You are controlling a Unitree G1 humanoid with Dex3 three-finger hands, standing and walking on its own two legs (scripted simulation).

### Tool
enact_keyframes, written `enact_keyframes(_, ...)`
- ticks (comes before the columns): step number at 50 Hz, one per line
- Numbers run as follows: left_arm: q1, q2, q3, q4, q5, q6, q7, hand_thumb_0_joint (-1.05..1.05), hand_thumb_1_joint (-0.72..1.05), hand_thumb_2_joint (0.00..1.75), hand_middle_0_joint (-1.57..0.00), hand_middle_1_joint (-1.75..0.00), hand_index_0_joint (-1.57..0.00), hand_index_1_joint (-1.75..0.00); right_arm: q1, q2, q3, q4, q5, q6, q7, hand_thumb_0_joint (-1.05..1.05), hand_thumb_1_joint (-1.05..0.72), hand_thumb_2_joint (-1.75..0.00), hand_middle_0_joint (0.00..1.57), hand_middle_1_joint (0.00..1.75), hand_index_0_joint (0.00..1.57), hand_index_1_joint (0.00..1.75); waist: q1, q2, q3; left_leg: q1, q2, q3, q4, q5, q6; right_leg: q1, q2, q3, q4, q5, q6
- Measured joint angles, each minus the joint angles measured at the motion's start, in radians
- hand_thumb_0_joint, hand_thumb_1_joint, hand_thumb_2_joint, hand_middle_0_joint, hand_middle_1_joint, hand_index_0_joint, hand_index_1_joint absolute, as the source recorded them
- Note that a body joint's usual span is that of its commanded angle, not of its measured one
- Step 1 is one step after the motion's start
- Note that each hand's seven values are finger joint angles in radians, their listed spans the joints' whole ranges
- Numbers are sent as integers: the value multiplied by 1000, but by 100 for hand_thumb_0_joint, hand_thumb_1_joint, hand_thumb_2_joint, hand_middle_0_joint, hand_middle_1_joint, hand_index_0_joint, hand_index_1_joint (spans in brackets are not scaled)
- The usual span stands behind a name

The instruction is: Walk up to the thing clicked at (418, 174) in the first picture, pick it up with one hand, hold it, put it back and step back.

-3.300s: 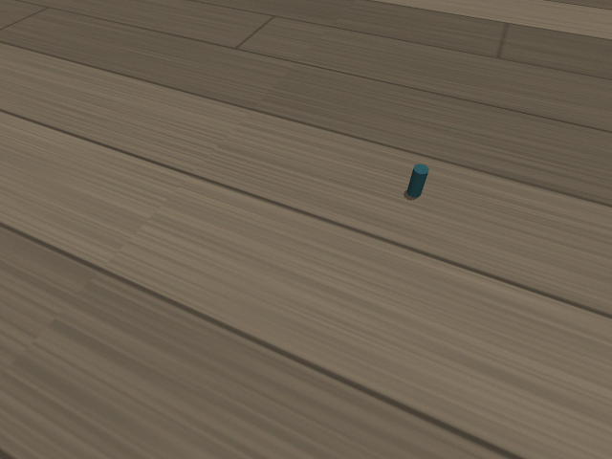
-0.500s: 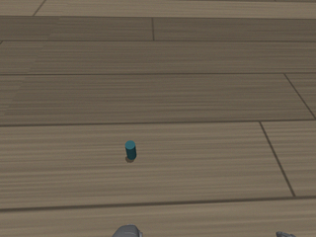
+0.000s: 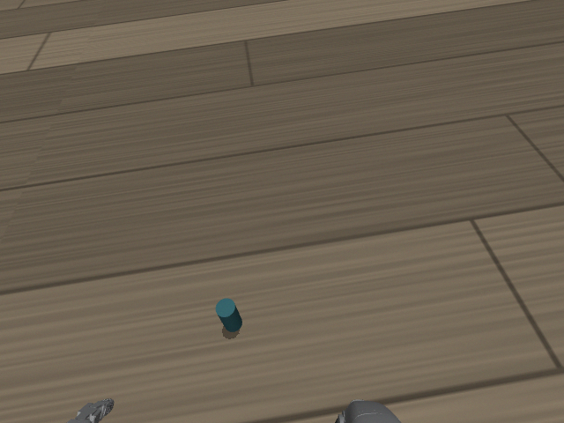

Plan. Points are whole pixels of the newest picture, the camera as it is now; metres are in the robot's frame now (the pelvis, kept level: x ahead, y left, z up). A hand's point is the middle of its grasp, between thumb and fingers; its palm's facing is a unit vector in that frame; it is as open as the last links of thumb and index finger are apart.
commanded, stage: walk up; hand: left
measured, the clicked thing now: (229, 315) +0.52 +0.24 -0.68
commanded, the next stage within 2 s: none
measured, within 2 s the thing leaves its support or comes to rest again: neither
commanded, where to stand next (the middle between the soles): +0.18 +0.03 m, yaw +2 degrees
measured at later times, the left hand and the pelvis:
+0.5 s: hand out of the picture +0.15 +0.30 -0.16, palm faces -0.01 -0.95 -0.32, open 7.4 cm; pelvis +0.09 +0.04 +0.00, yaw +1 degrees
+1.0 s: hand (124, 407) +0.16 +0.28 -0.13, palm faces +0.00 -0.93 -0.37, open 7.4 cm; pelvis +0.11 +0.02 +0.02, yaw +1 degrees
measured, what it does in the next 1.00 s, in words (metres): walks ahead: left foot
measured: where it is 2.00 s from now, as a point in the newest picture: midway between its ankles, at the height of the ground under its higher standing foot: outside the picture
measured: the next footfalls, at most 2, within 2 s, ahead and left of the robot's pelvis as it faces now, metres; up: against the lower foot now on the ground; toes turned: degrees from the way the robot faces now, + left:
left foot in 0.36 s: +0.22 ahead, +0.15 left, +0.00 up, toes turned +3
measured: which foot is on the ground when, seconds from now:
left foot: up 0.00-0.34, down 0.36-1.00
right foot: down 0.00-1.00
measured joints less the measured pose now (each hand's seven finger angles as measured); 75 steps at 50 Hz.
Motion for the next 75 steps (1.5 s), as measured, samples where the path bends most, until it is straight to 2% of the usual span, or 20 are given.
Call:
enact_keyframes(2,4,-8,-7,-12,-9,-4,4,1,90,90,-21,-30,-20,-30,-16,9,12,10,-2,9,-2,1,-91,-89,21,30,20,30,21,-10,-2,-77,-36,-18,156,-15,6,24,-9,10,-5,-20,-8)
enact_keyframes(5,24,-24,-20,-19,-20,-6,12,1,90,90,-21,-30,-20,-30,-43,6,15,9,5,8,2,1,-91,-89,21,30,20,30,37,-3,-5,-174,-42,-44,219,41,5,87,-10,12,-74,-10,-5)
enact_keyframes(10,68,-23,-28,-17,-12,-2,17,1,90,90,-21,-30,-20,-30,-80,-4,1,-6,-1,7,12,0,-91,-89,21,30,20,30,47,10,-8,-270,-8,-83,109,146,-17,157,3,5,-136,-16,-4)
enact_keyframes(14,72,-6,-29,-16,-4,12,27,1,90,90,-21,-30,-20,-30,-104,2,-6,9,-7,11,7,0,-91,-89,21,30,20,30,54,-4,-1,-264,15,-58,-71,232,-35,168,4,-8,-107,-58,8)
enact_keyframes(17,62,7,-33,-9,-9,27,36,1,90,90,-21,-30,-20,-30,-124,11,-5,29,-8,6,-4,0,-91,-89,21,30,20,30,59,-23,5,-200,5,-37,-206,333,-27,147,-2,-13,-22,-120,25)
enact_keyframes(18,55,13,-35,-3,-12,35,39,1,90,90,-21,-30,-20,-30,-129,17,-6,37,-10,1,-8,0,-91,-89,21,30,20,30,56,-37,5,-177,-7,-32,-236,313,-27,132,-13,-14,23,-150,32)
enact_keyframes(19,37,19,-33,6,-16,45,43,1,90,90,-21,-30,-20,-30,-141,32,-5,46,-13,-2,-14,0,-91,-89,21,30,20,30,54,-68,14,-177,-28,-23,-228,295,-23,114,-35,-6,69,-173,25)
enact_keyframes(20,20,19,-32,14,-24,56,48,1,90,90,-21,-30,-20,-30,-151,42,0,50,-16,-3,-17,0,-91,-89,21,30,20,30,57,-87,22,-183,-37,-15,-213,288,-19,95,-36,17,109,-205,14)
enact_keyframes(22,0,15,-38,26,-31,71,56,1,90,90,-21,-30,-20,-30,-174,57,16,50,-12,-1,-17,0,-91,-89,21,30,20,30,57,-99,33,-186,-34,-9,-201,283,-9,61,-14,40,179,-292,-1)
enact_keyframes(24,-12,10,-45,45,-29,77,54,1,90,90,-21,-30,-20,-30,-196,70,28,50,-13,4,-19,0,-91,-89,21,30,20,30,50,-103,31,-182,-29,-8,-211,287,-4,45,-4,44,196,-331,-8)
enact_keyframes(26,-18,4,-47,67,-26,78,49,1,91,90,-21,-30,-20,-30,-213,76,35,49,-16,9,-19,0,-91,-89,21,30,21,30,42,-102,20,-183,-29,-8,-222,292,-3,47,-7,45,159,-309,-9)
enact_keyframes(29,-16,-6,-46,100,-20,71,46,1,90,90,-21,-30,-20,-30,-239,72,40,56,-12,20,-17,0,-91,-89,21,30,21,30,41,-88,3,-191,-26,-2,-211,284,-5,82,-9,45,51,-211,0)
enact_keyframes(30,-16,-12,-44,115,-16,69,48,1,90,90,-21,-30,-20,-30,-248,68,40,61,-9,25,-17,0,-91,-89,21,30,21,30,40,-73,2,-191,-20,-6,-201,278,-7,96,-2,43,21,-147,14)
enact_keyframes(32,-12,-24,-43,142,-7,66,52,1,90,90,-21,-30,-20,-30,-257,64,40,78,-1,35,-18,0,-91,-89,21,30,21,30,42,-39,-7,-183,-6,-21,-198,273,-13,125,13,31,-17,-107,39)
enact_keyframes(36,8,-16,-48,184,-2,70,47,1,90,90,-21,-30,-20,-30,-263,80,46,120,3,40,-12,0,-91,-89,21,30,21,30,51,-38,-48,-145,-15,-11,-262,293,-20,144,4,39,-48,-107,37)
enact_keyframes(42,-10,-20,-51,224,-6,55,42,1,90,90,-21,-30,-20,-30,-277,78,53,181,3,34,-4,0,-91,-89,21,30,21,30,51,-18,-53,-106,-13,-16,-334,323,-31,181,8,34,-118,-77,38)
enact_keyframes(55,-120,-48,-56,250,-15,55,47,1,90,90,-21,-30,-20,-30,-291,65,44,272,6,37,-17,0,-91,-89,21,30,20,30,27,-29,-39,-25,-8,-17,-430,352,-46,264,15,31,-218,-47,29)
enact_keyframes(65,-175,-53,-54,257,-13,64,44,1,90,90,-21,-30,-20,-30,-293,70,43,298,-2,34,-22,0,-91,-89,21,30,20,30,11,-55,-48,-1,-7,-3,-470,365,-44,289,15,43,-273,-21,33)
enact_keyframes(75,-168,-43,-52,274,-9,72,38,1,90,90,-21,-30,-20,-30,-283,82,46,305,-5,26,-22,0,-91,-89,21,30,20,30,8,-58,-43,-2,-19,3,-495,373,-35,287,3,48,-298,-11,42)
